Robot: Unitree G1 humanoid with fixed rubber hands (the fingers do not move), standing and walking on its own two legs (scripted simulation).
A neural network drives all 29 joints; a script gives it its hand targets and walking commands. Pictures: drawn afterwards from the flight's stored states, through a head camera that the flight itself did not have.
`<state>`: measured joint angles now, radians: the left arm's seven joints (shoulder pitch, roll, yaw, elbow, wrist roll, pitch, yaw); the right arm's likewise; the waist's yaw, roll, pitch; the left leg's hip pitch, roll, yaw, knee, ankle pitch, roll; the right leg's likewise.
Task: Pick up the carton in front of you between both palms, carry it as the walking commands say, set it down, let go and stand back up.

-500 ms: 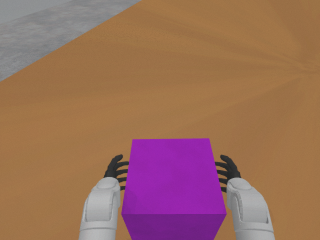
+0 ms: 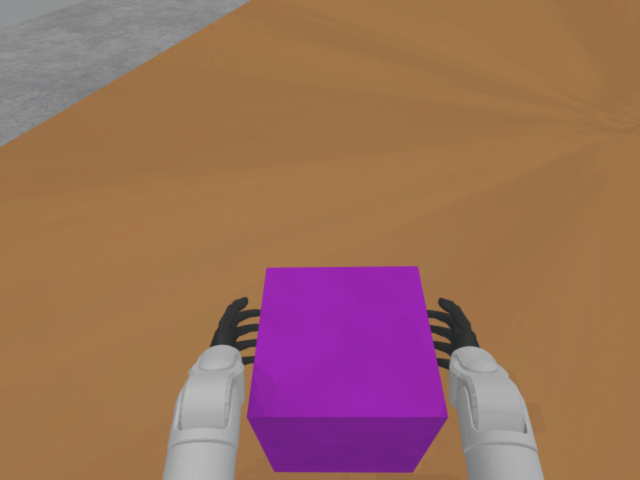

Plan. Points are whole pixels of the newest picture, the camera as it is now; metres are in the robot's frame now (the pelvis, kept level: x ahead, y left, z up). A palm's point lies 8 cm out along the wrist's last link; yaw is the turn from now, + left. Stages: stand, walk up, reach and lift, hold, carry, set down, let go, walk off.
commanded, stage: carry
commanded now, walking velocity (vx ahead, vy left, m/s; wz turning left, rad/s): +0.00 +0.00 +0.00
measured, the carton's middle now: (342, 374) +0.31 +0.00 -0.05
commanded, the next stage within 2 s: hold in 0.60 s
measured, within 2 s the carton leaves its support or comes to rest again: neither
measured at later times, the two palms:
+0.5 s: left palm (233, 357) +0.28 +0.14 +0.04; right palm (472, 360) +0.28 -0.16 +0.04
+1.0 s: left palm (255, 343) +0.30 +0.11 +0.05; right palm (503, 386) +0.24 -0.18 +0.05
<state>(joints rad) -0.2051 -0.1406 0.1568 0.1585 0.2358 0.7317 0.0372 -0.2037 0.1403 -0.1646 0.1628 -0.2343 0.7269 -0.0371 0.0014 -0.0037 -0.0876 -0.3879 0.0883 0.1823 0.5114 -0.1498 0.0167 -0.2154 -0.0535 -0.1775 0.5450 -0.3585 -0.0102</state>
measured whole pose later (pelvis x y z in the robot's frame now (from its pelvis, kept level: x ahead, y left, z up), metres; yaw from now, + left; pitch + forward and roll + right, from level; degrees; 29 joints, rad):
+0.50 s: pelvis -0.01 -0.01 +0.00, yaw +0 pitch +2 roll +0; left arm -0.21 -0.14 0.16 0.17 0.24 0.74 0.03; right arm -0.21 0.14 -0.17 0.17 -0.24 0.73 -0.04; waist 0.00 0.00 -0.09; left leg -0.39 0.10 0.18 0.50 -0.13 0.00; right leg -0.22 -0.04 -0.18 0.55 -0.36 -0.03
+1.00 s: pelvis -0.01 +0.02 +0.01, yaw -10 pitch -7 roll +0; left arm -0.26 -0.15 0.19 0.24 0.30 0.71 0.02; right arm -0.26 0.15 -0.22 0.28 -0.26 0.68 -0.01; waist 0.00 -0.04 0.04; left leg -0.13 0.01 -0.02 0.36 -0.12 -0.02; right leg -0.03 0.01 0.06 0.40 -0.25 0.00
